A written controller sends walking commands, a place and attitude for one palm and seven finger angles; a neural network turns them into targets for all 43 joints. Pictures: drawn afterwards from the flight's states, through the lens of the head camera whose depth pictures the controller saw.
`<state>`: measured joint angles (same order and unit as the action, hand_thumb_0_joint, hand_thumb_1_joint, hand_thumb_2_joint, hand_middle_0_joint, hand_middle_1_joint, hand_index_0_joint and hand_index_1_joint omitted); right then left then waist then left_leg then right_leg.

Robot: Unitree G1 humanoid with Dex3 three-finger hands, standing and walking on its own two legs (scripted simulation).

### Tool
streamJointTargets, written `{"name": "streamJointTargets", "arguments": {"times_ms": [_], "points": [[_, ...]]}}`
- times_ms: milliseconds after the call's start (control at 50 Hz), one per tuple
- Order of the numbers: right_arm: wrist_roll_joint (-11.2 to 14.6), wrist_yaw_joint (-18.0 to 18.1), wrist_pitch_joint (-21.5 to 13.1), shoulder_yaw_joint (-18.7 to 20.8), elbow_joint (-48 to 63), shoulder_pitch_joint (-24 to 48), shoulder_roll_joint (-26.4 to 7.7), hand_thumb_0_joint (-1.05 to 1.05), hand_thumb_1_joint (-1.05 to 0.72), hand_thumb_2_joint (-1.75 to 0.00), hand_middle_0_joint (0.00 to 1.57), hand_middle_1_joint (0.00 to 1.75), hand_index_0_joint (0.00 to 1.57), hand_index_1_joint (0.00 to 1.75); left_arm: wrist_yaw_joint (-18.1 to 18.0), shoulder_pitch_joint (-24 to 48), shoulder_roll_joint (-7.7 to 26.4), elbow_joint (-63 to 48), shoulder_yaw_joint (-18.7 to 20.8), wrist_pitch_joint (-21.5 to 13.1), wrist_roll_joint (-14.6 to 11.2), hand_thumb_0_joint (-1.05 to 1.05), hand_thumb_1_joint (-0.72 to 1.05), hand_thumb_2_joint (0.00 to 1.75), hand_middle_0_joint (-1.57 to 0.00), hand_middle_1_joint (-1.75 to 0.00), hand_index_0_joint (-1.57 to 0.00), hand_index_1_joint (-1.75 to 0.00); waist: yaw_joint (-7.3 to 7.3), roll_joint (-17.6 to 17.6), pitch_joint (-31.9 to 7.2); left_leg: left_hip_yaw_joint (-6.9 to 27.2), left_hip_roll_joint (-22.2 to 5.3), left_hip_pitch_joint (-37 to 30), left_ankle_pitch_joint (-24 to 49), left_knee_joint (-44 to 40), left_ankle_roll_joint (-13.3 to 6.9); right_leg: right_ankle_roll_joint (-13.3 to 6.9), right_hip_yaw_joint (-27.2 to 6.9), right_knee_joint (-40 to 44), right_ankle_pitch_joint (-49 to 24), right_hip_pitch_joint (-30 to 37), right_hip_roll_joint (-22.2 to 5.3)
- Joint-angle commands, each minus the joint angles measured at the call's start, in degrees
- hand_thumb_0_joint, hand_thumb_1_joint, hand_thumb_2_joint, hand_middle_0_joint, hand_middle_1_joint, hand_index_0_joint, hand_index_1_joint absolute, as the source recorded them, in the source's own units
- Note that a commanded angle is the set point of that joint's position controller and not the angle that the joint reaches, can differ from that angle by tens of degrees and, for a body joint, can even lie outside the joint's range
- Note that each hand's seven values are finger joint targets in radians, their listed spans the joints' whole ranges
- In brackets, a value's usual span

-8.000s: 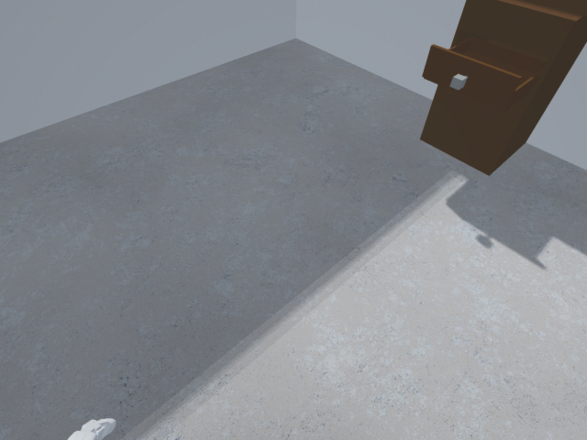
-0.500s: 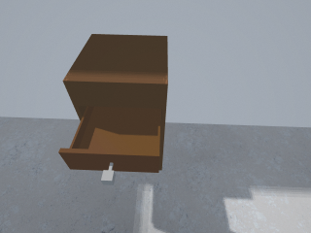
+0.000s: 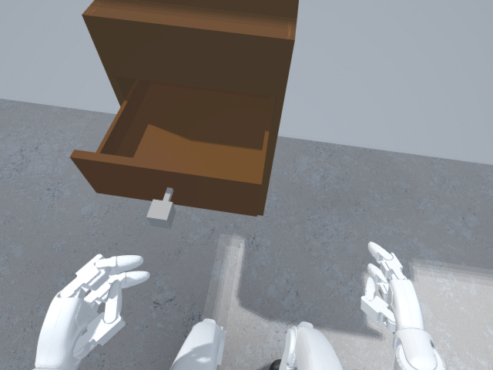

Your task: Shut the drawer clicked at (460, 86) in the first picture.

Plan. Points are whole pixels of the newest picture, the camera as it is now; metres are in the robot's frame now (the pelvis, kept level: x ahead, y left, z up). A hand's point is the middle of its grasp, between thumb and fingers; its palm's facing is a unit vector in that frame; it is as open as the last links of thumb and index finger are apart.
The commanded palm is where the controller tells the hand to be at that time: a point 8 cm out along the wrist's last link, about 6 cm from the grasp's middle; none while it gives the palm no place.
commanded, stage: raise the hand and make a fist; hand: left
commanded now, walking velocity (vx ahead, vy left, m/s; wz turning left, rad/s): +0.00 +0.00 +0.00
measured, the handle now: (164, 205) +0.41 +0.22 -0.10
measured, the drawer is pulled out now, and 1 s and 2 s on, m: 0.25 0.25 0.25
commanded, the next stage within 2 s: bring the fist close to the handle in 1.34 s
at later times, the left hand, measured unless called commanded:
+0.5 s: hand (130, 297) +0.21 +0.20 +0.01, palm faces -0.05 -1.00 -0.04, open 3.2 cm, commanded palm +0.19 +0.25 +0.02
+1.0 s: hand (141, 288) +0.23 +0.19 +0.00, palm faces -0.07 -1.00 -0.02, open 3.2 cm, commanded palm +0.21 +0.24 +0.01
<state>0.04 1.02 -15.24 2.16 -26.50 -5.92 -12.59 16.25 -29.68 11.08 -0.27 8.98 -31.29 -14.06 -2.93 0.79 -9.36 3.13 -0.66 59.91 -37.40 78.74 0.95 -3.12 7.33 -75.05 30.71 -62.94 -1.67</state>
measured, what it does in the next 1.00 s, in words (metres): stands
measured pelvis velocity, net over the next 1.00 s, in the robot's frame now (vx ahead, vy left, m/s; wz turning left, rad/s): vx -0.01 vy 0.03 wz -0.01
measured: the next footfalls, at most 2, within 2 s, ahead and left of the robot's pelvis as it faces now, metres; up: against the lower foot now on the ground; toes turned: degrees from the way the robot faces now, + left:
none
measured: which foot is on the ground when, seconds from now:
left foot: down 0.00-1.00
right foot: down 0.00-1.00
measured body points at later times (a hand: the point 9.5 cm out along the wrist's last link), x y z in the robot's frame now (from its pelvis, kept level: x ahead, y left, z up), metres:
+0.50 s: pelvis -0.02 +0.02 -0.01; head +0.08 +0.03 +0.43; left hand +0.21 +0.25 +0.02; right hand +0.16 -0.25 -0.08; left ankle +0.01 +0.13 -0.61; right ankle +0.05 -0.10 -0.61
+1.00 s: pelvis -0.01 +0.03 -0.03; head +0.10 +0.05 +0.41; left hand +0.22 +0.24 +0.00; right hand +0.20 -0.19 -0.10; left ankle +0.01 +0.13 -0.61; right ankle +0.05 -0.10 -0.61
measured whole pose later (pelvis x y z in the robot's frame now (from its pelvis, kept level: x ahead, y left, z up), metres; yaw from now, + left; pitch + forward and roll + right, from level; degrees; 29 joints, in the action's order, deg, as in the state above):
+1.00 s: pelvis -0.01 +0.03 -0.03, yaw -1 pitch +24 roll -4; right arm -0.1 0.4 -8.5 -1.3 -26.0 -9.3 -12.7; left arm 11.0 -20.6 11.9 -2.2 3.5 -25.8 -10.9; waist 0.4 -0.7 -11.2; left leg 1.8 0.9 71.1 -38.3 85.4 -2.0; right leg -0.4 5.8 -79.9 30.4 -73.4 -3.2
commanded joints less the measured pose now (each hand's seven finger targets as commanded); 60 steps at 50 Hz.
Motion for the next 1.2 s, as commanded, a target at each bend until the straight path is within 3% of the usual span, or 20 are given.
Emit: {"name": "streamJointTargets", "arguments": {"times_ms": [0, 80, 100, 160, 180, 260, 280, 360, 440, 480, 520, 580, 660, 760, 840, 900, 960, 1020, 1080, 1180], "points": [[1.01, 1.40, -2.78, 2.51, 2.76, -3.05, -7.81, 0.00, -0.90, -0.90, 0.20, 0.30, 0.20, 0.30, 5.02, 10.38, 6.42, -10.63, 1.52, -2.98, -1.80, 0.00, 0.90, 0.90, -0.78, -0.93, -0.78, -0.93, 6.59, -1.38, -14.21, -0.84, 1.02, 1.21, 18.01, -6.05, -2.89, 1.85, -8.95, 11.21, -10.59, 13.54, 1.71], [2.03, 1.88, -2.28, 2.49, 3.37, -0.92, -7.82, 0.00, -0.90, -0.90, 0.20, 0.30, 0.20, 0.30, 7.27, 5.41, 8.86, -6.72, 5.89, 4.21, -4.30, 0.00, 0.90, 0.90, -0.86, -1.01, -0.86, -1.01, 3.08, 1.29, -19.24, -0.80, 1.39, 2.94, 18.18, -7.16, -2.80, 1.94, -9.76, 11.73, -8.75, 19.12, 1.10], [2.14, 1.73, -2.03, 2.39, 4.22, -0.95, -7.38, 0.00, -0.90, -0.90, 0.20, 0.30, 0.20, 0.30, 6.95, 5.70, 8.03, -9.57, 5.70, 5.01, -4.47, 0.00, 0.90, 0.90, -0.88, -1.04, -0.88, -1.04, 2.50, 1.45, -22.05, -0.97, 1.66, 2.75, 18.78, -7.42, -2.87, 2.29, -10.02, 11.70, -9.45, 20.81, 0.71], [2.19, 1.46, -1.55, 2.67, 4.24, -0.59, -6.08, 0.00, -0.90, -0.90, 0.20, 0.30, 0.20, 0.30, 3.60, 4.63, 8.40, -11.79, 7.53, 6.17, -4.61, 0.00, 0.90, 0.90, -0.94, -1.10, -0.94, -1.10, 1.53, 1.04, -22.13, -0.96, 1.68, 2.96, 18.90, -8.82, -2.59, 2.64, -10.21, 12.41, -9.13, 21.91, 0.15], [2.03, 1.45, -1.01, 2.59, 4.10, 0.03, -6.01, 0.00, -0.90, -0.90, 0.20, 0.30, 0.20, 0.30, 2.56, 3.50, 9.28, -10.15, 8.69, 6.21, -4.45, 0.00, 0.90, 0.90, -0.96, -1.12, -0.96, -1.12, 1.02, 2.74, -21.17, -0.97, 1.55, 3.84, 18.71, -8.50, -2.55, 2.43, -10.25, 12.16, -8.39, 21.78, 0.40], [1.88, 1.39, -0.87, 2.48, 3.97, -0.79, -6.08, 0.00, -0.90, -0.90, 0.20, 0.30, 0.20, 0.30, -0.55, 5.22, 7.41, -10.02, 6.01, 3.13, -2.54, 0.00, 0.90, 0.90, -1.04, -1.21, -1.04, -1.21, 2.59, 0.85, -16.37, -1.23, 1.60, 4.68, 14.18, -9.51, -2.57, 2.36, -9.62, 13.22, -0.61, 16.20, 0.25], [1.76, 1.48, -0.54, 2.24, 4.08, -0.41, -6.37, 0.00, -0.90, -0.90, 0.20, 0.30, 0.20, 0.30, -0.77, 5.25, 7.72, -8.16, 5.85, 2.77, -2.39, 0.00, 0.90, 0.90, -1.06, -1.23, -1.06, -1.23, 2.73, 2.19, -14.89, -1.26, 1.61, 5.98, 12.94, -9.25, -2.70, 2.12, -9.86, 13.39, 1.74, 15.36, 0.37], [1.91, 1.73, -0.88, 2.07, 4.78, -1.89, -7.71, 0.00, -0.90, -0.90, 0.20, 0.30, 0.20, 0.30, -0.69, 7.26, 7.15, -7.42, 3.51, 0.10, -1.59, 0.00, 0.90, 0.90, -1.14, -1.32, -1.14, -1.32, 4.08, 0.46, -12.75, -1.15, 1.89, 5.80, 8.23, -10.22, -2.80, 1.98, -9.04, 13.72, 7.02, 10.94, 0.24], [1.58, 1.77, -1.30, 1.78, 5.44, -3.16, -8.66, 0.00, -0.90, -0.90, 0.20, 0.30, 0.20, 0.30, -1.12, 8.78, 7.17, -10.44, 1.89, -1.78, -1.41, 0.00, 0.90, 0.90, -1.22, -1.40, -1.22, -1.40, 3.80, -3.75, -15.69, -0.42, 1.81, 2.07, 9.81, -11.40, -2.71, 1.42, -6.71, 10.75, 2.12, 9.33, 0.74], [1.25, 1.56, -1.00, 1.89, 5.33, -3.39, -8.94, 0.00, -0.90, -0.90, 0.20, 0.30, 0.20, 0.30, -1.86, 9.01, 7.38, -9.59, 1.92, -1.56, -1.09, 0.00, 0.90, 0.90, -1.26, -1.45, -1.26, -1.45, 4.19, -2.73, -15.88, 0.08, 1.69, 1.81, 11.08, -11.30, -2.66, 1.43, -5.50, 9.44, -0.24, 8.57, 1.09], [1.20, 1.22, -0.55, 1.82, 5.87, -3.16, -9.07, 0.00, -0.90, -0.90, 0.20, 0.30, 0.20, 0.30, -2.33, 8.24, 6.17, -10.06, 0.58, -1.44, -0.60, 0.00, 0.90, 0.90, -1.30, -1.49, -1.30, -1.49, 3.97, -3.73, -15.99, 0.24, 1.76, 1.03, 11.53, -11.71, -2.46, 1.35, -4.79, 8.81, -1.38, 8.01, 1.14], [0.99, 0.94, 0.51, 1.79, 6.40, -2.96, -9.21, 0.00, -0.90, -0.90, 0.20, 0.30, 0.20, 0.30, -3.12, 7.21, 7.35, -9.28, 1.57, -0.30, 0.13, 0.00, 0.90, 0.90, -1.36, -1.56, -1.36, -1.56, 3.44, -3.81, -16.11, 0.67, 1.63, 0.92, 12.68, -11.88, -2.25, 1.03, -3.98, 7.66, -2.83, 7.69, 1.41], [0.77, 0.26, 1.62, 1.50, 7.68, -2.93, -9.13, 0.00, -0.90, -0.90, 0.20, 0.30, 0.20, 0.30, -4.00, 7.03, 5.00, -12.90, -1.73, 0.34, 1.15, 0.00, 0.90, 0.90, -1.40, -1.60, -1.40, -1.60, 3.64, -5.65, -17.47, 1.33, 1.42, -1.73, 15.14, -12.14, -1.63, 0.96, -2.92, 6.34, -5.27, 6.28, 1.37], [0.44, 0.21, 2.79, 1.20, 8.22, -2.69, -9.21, 0.00, -0.90, -0.90, 0.20, 0.30, 0.20, 0.30, -4.75, 8.38, 4.86, -12.21, -2.14, 0.82, 1.95, 0.00, 0.90, 0.90, -1.40, -1.60, -1.40, -1.60, 4.33, -3.49, -16.17, 1.81, 1.56, 0.84, 12.85, -10.76, -1.50, 1.01, -2.82, 5.33, -3.90, 4.27, 1.42], [0.41, 0.10, 3.45, 0.98, 8.65, -3.01, -9.22, 0.00, -0.90, -0.90, 0.20, 0.30, 0.20, 0.30, -4.78, 9.07, 3.96, -13.22, -3.70, 1.01, 2.44, 0.00, 0.90, 0.90, -1.40, -1.60, -1.40, -1.60, 4.50, -4.35, -17.96, 2.34, 1.46, -0.53, 15.01, -10.20, -1.14, 0.86, -2.51, 4.17, -5.45, 3.15, 1.44], [0.34, 0.25, 3.88, 0.88, 8.34, -3.27, -9.45, 0.00, -0.90, -0.90, 0.20, 0.30, 0.20, 0.30, -5.03, 11.98, 5.49, -14.39, -2.91, 1.07, 2.76, 0.00, 0.90, 0.90, -1.40, -1.60, -1.40, -1.60, 4.52, -5.04, -19.28, 2.53, 1.41, -0.65, 16.12, -9.54, -0.90, 0.76, -2.68, 3.36, -6.09, 2.76, 1.35], [0.53, -0.08, 4.28, 1.15, 9.07, -3.15, -9.01, 0.00, -0.90, -0.90, 0.20, 0.30, 0.20, 0.30, -5.31, 7.02, 4.36, -16.00, -3.40, 1.73, 2.43, 0.00, 0.90, 0.90, -1.40, -1.60, -1.40, -1.60, 3.26, -5.34, -21.64, 2.24, 1.32, -2.18, 19.69, -9.81, -0.62, 0.70, -2.58, 3.39, -8.09, 4.91, 1.27], [0.60, -0.26, 4.97, 1.29, 9.26, -3.17, -8.62, 0.00, -0.90, -0.90, 0.20, 0.30, 0.20, 0.30, -5.88, 4.91, 4.33, -17.59, -3.70, 2.43, 2.62, 0.00, 0.90, 0.90, -1.40, -1.60, -1.40, -1.60, 3.15, -5.45, -22.48, 2.09, 1.16, -2.91, 22.63, -9.57, -0.54, 0.71, -2.51, 3.28, -10.03, 5.83, 1.25], [0.67, -0.14, 5.76, 1.37, 9.21, -2.51, -8.29, 0.00, -0.90, -0.90, 0.20, 0.30, 0.20, 0.30, -6.72, 3.61, 4.55, -15.11, -2.79, 3.05, 2.91, 0.00, 0.90, 0.90, -1.40, -1.60, -1.40, -1.60, 3.71, -2.03, -20.09, 1.58, 1.46, 0.90, 19.17, -8.92, -1.29, 0.86, -2.94, 3.78, -8.90, 6.53, 1.50], [0.59, 0.16, 5.83, 1.30, 9.26, -2.42, -8.11, 0.00, -0.90, -0.90, 0.20, 0.30, 0.20, 0.30, -7.05, 3.59, 4.87, -15.56, -2.47, 1.23, 2.82, 0.00, 0.90, 0.90, -1.40, -1.60, -1.40, -1.60, 3.83, -2.41, -18.92, 1.00, 1.64, 2.54, 16.25, -8.47, -1.64, 0.83, -3.74, 4.60, -6.97, 6.65, 1.51]]}}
